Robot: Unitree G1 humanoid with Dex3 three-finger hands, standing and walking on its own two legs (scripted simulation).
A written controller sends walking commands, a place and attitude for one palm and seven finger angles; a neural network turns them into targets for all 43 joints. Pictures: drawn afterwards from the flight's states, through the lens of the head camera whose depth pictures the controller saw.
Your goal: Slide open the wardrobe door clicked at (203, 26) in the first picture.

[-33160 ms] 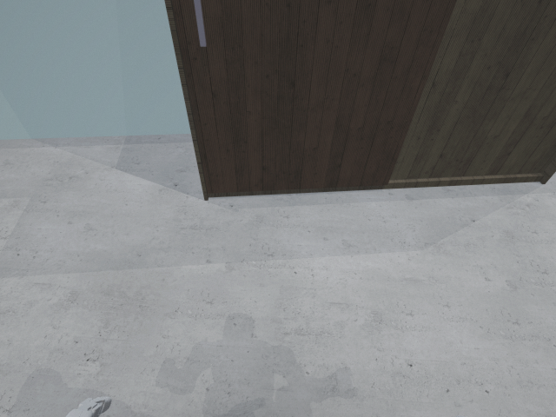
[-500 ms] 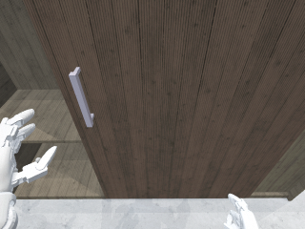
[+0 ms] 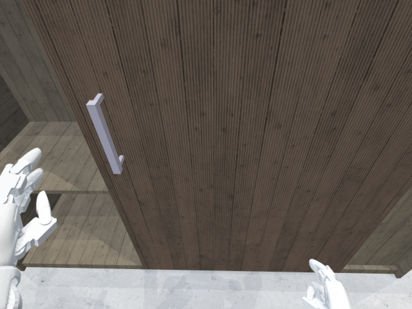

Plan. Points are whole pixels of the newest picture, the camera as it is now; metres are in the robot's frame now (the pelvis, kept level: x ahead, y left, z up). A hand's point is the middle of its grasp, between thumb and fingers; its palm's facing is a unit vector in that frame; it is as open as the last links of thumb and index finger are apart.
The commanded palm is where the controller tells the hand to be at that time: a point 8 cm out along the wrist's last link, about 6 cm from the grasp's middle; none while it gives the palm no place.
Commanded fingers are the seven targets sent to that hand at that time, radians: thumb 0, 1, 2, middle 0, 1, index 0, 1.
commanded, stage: step back with the hand held close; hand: left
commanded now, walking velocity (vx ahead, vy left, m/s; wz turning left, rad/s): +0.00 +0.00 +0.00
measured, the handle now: (109, 136) +0.44 +0.31 +0.11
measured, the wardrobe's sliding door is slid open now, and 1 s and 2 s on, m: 0.61 0.61 0.61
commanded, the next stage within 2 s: stop stepping back and stand still in 0.88 s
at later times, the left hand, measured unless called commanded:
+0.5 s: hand (16, 241) +0.14 +0.30 +0.16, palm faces +0.34 -0.81 -0.47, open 7.4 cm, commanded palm +0.09 +0.34 +0.17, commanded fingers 0.00 0.90 0.90 -0.20 -0.30 -0.20 -0.30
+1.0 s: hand out of the picture +0.01 +0.40 +0.17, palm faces +0.54 -0.77 -0.34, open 7.4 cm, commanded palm -0.07 +0.42 +0.17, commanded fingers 0.00 0.90 0.90 -0.20 -0.30 -0.20 -0.30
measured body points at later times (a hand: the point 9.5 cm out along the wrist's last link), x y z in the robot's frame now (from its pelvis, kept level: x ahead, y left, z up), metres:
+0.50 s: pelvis -0.05 +0.04 -0.01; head -0.06 +0.05 +0.44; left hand +0.12 +0.34 +0.18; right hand +0.14 -0.21 -0.07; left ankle +0.06 +0.12 -0.74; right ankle -0.07 -0.10 -0.74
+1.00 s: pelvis -0.19 +0.11 -0.01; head -0.20 +0.15 +0.43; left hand -0.03 +0.44 +0.19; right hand +0.02 -0.11 -0.07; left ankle +0.00 +0.14 -0.74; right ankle -0.19 -0.05 -0.69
